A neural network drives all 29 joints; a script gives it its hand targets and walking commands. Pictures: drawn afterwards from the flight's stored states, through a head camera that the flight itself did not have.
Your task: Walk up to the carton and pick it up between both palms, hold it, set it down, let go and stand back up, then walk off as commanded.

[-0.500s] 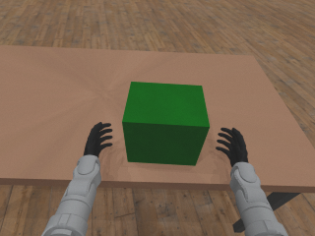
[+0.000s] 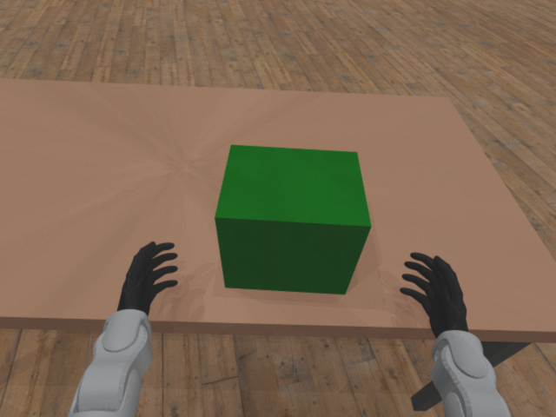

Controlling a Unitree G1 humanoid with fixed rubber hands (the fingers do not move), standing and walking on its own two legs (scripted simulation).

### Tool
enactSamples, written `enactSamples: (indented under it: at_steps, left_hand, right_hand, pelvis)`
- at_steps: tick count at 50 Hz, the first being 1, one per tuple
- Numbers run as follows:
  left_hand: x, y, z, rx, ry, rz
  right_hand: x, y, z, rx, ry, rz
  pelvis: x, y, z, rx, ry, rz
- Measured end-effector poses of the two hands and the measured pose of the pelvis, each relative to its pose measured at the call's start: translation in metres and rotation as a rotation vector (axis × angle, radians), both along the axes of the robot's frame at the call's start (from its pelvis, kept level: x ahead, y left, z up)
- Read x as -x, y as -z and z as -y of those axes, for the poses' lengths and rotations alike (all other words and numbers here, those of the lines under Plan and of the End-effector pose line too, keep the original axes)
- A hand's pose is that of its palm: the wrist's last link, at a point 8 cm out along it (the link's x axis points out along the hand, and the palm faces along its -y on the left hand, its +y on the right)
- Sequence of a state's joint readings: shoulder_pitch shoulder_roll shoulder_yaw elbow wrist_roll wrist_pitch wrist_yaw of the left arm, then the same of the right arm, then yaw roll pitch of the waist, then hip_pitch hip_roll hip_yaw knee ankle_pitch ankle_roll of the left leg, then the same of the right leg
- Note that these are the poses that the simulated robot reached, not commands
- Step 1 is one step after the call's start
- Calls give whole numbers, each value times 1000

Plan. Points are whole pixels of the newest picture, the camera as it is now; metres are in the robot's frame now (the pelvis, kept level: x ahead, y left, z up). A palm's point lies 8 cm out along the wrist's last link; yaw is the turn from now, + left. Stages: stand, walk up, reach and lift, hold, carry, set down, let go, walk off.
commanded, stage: set down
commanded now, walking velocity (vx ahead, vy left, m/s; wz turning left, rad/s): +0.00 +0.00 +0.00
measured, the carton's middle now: (289, 221) +0.44 -0.02 +0.03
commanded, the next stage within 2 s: let go in 1.44 s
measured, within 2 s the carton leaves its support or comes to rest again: neither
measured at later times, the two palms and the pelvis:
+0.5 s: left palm (125, 338) +0.24 +0.20 +0.02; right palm (457, 351) +0.21 -0.23 +0.04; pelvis +0.00 +0.00 +0.00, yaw +0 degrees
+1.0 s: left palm (129, 342) +0.24 +0.21 +0.00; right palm (448, 360) +0.21 -0.23 +0.00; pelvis +0.02 +0.00 +0.00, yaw +0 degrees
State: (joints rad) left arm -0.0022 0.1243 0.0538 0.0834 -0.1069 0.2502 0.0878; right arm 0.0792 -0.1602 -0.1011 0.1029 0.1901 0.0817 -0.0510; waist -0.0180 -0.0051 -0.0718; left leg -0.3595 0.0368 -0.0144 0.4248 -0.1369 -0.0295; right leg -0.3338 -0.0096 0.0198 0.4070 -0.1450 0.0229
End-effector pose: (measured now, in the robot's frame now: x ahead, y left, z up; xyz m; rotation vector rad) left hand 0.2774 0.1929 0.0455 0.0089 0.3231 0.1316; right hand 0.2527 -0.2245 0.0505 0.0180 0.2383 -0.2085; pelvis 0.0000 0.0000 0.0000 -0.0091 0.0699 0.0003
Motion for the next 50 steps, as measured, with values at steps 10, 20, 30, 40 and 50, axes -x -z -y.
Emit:
enactSamples:
  at_steps: [10,20,30,40,50]
  left_hand:
    - [40,13,-8,-9,-29,-76]
    - [43,17,-11,-17,-30,-92]
    - [39,31,-11,-18,-29,-158]
    - [37,40,-12,-19,-18,-165]
    - [39,42,-12,-17,-8,-140]
  right_hand:
    - [43,4,5,14,18,-52]
    - [44,3,4,17,7,-72]
    - [39,15,3,8,-12,-137]
    - [29,26,4,7,-15,-161]
    - [39,49,10,1,7,-204]
  pelvis:
    - [1,0,1,-1,0,15]
    - [0,0,1,-1,0,13]
    - [-6,-1,1,-1,0,7]
    - [-17,-1,1,-2,0,-8]
    - [-21,-1,1,-2,0,-9]
